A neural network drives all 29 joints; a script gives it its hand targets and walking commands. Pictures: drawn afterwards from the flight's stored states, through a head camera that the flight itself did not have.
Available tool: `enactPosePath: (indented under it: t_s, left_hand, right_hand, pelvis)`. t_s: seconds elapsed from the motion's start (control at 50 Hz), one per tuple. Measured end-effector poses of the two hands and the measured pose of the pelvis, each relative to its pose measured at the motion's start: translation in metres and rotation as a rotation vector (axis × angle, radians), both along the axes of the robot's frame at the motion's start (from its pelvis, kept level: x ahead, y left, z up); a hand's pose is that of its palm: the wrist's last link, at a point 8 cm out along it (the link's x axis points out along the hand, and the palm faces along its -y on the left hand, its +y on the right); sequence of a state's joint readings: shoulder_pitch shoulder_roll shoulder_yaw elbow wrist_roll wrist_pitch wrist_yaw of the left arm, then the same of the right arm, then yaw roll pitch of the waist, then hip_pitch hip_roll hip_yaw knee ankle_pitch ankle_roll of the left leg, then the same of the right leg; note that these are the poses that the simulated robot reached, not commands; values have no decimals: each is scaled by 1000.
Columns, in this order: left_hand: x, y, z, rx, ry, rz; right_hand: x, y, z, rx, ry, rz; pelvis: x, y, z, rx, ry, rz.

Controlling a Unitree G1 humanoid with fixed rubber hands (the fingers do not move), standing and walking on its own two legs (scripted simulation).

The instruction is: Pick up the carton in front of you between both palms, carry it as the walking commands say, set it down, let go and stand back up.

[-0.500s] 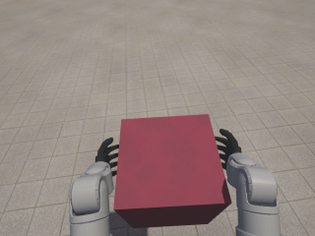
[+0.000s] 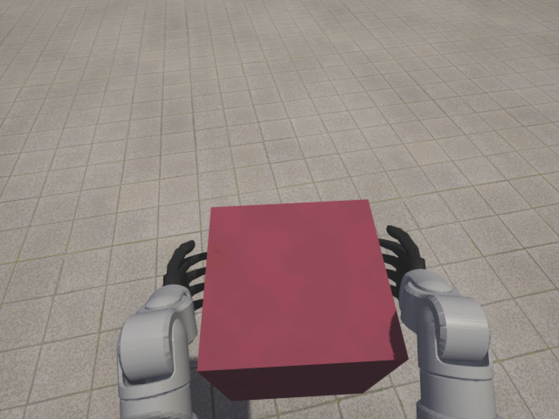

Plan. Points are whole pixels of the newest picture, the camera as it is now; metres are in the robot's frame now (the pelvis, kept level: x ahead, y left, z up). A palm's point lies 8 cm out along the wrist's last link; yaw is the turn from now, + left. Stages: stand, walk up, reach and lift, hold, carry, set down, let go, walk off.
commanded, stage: carry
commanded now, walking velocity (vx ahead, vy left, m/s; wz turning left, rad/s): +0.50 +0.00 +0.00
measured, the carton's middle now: (293, 308) +0.28 -0.01 +0.01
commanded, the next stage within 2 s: none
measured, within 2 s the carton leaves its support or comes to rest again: neither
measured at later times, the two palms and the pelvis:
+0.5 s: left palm (188, 135) +0.61 +0.17 +0.07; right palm (338, 120) +0.63 -0.13 +0.08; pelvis +0.35 +0.00 -0.01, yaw +2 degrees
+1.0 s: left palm (196, 62) +0.87 +0.17 +0.10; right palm (320, 58) +0.88 -0.13 +0.09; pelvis +0.60 +0.02 -0.01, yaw +1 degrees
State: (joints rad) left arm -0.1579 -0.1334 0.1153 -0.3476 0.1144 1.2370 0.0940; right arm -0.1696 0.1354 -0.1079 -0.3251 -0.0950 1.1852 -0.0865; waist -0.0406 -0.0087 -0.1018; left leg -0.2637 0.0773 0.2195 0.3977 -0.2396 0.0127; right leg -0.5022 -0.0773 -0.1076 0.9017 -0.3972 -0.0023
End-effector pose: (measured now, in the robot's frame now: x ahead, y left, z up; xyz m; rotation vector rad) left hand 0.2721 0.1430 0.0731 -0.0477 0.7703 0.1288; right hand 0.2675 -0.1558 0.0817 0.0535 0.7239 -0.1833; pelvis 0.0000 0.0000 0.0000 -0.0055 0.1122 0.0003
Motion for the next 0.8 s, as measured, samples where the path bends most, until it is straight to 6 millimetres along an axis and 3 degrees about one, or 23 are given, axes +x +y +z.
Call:
enactPosePath:
  t_s: [0.08, 0.18, 0.3, 0.44, 0.56, 0.62, 0.68, 0.8]
  left_hand:
    - [58, -8, 9, 21, -31, 0]
    - [126, -12, 8, 53, -71, 46]
    - [184, 3, 1, 44, 26, 127]
    - [287, 17, 10, 33, -26, 122]
    - [399, 32, -12, 10, -63, 46]
    - [440, 36, -23, -8, -6, 24]
    - [466, 36, -25, -26, 40, 26]
    - [518, 33, -10, -2, 11, 13]
  right_hand:
    - [59, -8, 4, 20, -31, 0]
    - [143, -11, -5, 49, -71, 50]
    - [226, 5, -8, 32, 25, 135]
    - [322, 19, -1, 22, -27, 126]
    - [412, 32, -15, 1, -62, 50]
    - [445, 36, -23, -21, -5, 31]
    - [468, 36, -24, -12, 39, 8]
    - [519, 33, -13, 0, 11, 9]
  pelvis:
    - [59, -7, -1, 0, -5, 12]
    - [137, -23, -17, -13, -33, 53]
    - [212, -28, -1, 25, -22, 63]
    - [306, -11, -1, 33, -25, 41]
    - [403, 20, -28, 25, -55, 20]
    - [431, 28, -24, 29, -48, 15]
    - [456, 33, -12, 16, -38, -2]
    - [511, 31, -2, 13, -38, 0]
